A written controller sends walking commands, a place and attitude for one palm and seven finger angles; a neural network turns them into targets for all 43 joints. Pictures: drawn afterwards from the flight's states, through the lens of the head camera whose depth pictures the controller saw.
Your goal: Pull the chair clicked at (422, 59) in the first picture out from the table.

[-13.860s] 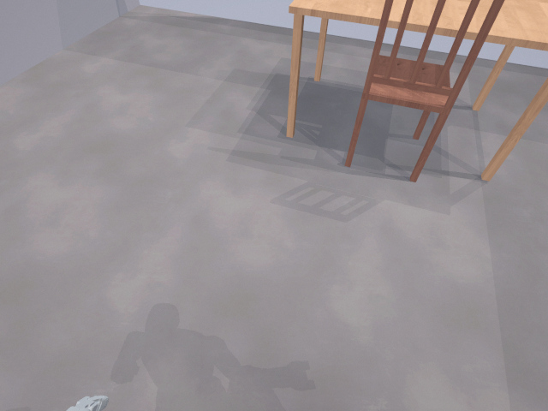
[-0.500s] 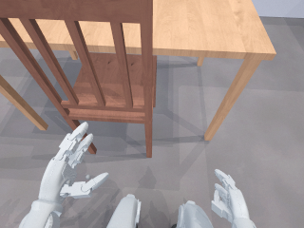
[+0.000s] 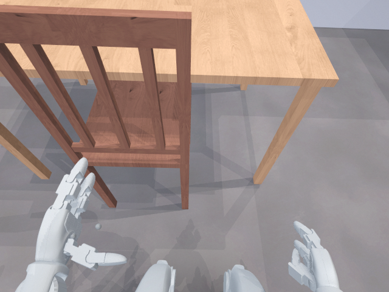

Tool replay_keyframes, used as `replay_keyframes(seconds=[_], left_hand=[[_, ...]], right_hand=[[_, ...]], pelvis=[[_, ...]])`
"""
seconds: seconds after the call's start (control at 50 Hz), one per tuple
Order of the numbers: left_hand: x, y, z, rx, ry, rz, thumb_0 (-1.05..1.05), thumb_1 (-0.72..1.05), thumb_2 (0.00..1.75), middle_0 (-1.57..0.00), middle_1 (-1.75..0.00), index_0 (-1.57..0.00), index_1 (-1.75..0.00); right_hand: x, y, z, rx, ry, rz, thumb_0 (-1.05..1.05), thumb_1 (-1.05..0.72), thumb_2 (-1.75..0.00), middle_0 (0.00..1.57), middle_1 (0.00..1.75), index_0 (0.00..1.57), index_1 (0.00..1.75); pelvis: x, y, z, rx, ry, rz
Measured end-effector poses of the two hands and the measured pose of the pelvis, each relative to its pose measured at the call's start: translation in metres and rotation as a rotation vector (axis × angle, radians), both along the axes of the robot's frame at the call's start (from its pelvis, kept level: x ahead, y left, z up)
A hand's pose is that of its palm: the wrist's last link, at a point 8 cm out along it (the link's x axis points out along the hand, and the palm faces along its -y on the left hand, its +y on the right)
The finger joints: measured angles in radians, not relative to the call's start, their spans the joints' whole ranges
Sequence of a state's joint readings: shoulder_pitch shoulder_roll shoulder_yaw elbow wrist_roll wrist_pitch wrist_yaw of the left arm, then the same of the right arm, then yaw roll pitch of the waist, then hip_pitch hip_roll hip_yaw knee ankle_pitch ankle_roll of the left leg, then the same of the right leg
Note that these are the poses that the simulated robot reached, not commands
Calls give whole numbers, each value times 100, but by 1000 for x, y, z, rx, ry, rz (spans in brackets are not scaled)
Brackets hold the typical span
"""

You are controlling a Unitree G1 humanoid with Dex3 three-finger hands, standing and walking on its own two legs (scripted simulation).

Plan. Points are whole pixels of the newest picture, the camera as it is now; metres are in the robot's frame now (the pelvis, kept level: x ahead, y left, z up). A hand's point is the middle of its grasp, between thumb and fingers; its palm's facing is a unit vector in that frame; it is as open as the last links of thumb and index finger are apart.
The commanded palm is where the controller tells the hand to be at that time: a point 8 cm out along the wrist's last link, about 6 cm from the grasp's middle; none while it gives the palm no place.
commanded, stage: raise the hand toward the chair's back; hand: left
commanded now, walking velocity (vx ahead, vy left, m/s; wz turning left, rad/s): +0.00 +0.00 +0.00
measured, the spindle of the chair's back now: (111, 107) +0.52 +0.24 +0.03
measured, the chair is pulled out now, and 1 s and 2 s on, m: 0.00 0.00 0.00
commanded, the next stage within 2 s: aim the fingers beside a spindle in 0.88 s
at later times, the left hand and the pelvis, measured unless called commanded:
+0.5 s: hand (89, 206) +0.26 +0.21 +0.06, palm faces +0.00 -1.00 -0.06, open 16.9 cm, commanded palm +0.23 +0.26 +0.06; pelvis +0.01 +0.00 +0.01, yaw +0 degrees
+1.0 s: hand (90, 211) +0.25 +0.20 +0.06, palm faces +0.02 -1.00 -0.07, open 16.9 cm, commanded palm +0.23 +0.26 +0.06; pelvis +0.01 +0.00 +0.01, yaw +0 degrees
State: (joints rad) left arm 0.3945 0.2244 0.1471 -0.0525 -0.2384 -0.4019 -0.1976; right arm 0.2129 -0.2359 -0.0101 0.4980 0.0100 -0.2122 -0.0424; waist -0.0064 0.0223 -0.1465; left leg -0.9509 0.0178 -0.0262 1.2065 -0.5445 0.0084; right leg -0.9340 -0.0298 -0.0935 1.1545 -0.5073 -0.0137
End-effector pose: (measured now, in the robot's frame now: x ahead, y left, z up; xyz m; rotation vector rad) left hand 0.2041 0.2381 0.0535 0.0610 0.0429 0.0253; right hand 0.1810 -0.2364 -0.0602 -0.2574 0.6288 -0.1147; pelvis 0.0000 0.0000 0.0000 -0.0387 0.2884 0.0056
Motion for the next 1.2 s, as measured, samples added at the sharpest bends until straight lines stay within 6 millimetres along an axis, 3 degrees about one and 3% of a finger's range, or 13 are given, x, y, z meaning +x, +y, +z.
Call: replay_keyframes(seconds=[0.1, 0.2, 0.46, 0.64, 1.04, 1.2], left_hand=[[4, 5, 2, 3, 5, -8, -1, -42, 33, -7, -10, -7, -10], [10, 11, 3, 3, 19, -10, -1, -47, 31, -6, -9, -7, -9], [31, 24, 8, 2, 16, -17, -1, -49, 30, -6, -9, -7, -8], [32, 20, 9, 2, 7, -16, -1, -50, 30, -6, -9, -7, -8], [22, 16, 9, 3, -1, -6, -1, -50, 30, -6, -9, -7, -8], [38, 3, -1, -17, -17, -33, -1, -50, 30, -6, -9, -7, -8]], right_hand=[[13, 16, 2, 27, -14, 41, 1, -90, -90, 20, 30, 20, 30], [13, 22, 1, 39, 1, 53, 1, -90, -90, 21, 30, 20, 31], [-15, 4, -4, 9, 92, -12, 1, -90, -90, 21, 30, 20, 31], [-22, -5, -1, -5, 98, -38, 1, -90, -90, 20, 30, 20, 30], [-8, 6, -2, 28, 57, 9, 1, -90, -90, 20, 30, 20, 30], [-12, 1, -8, 9, 70, 14, 1, -90, -90, 20, 30, 20, 30]], pelvis=[[2, 1, 2, -4, -1, 5], [5, 2, 4, -7, -2, 7], [9, 3, 10, -7, -2, 1], [10, 3, 12, -2, 0, -5], [5, -1, 10, 0, -7, 4], [2, -2, 4, 0, 8, 4]])
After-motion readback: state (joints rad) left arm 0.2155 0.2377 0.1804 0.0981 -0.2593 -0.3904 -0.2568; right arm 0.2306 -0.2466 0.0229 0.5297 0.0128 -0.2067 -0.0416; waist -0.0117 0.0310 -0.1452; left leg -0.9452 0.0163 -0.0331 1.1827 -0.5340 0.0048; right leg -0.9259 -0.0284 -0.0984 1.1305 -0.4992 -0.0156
